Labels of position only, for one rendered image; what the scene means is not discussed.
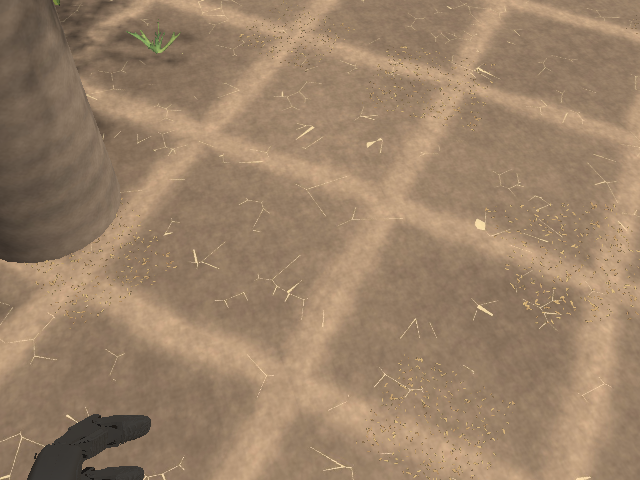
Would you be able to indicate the robot left hand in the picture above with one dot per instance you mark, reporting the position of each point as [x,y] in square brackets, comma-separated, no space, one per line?
[64,458]

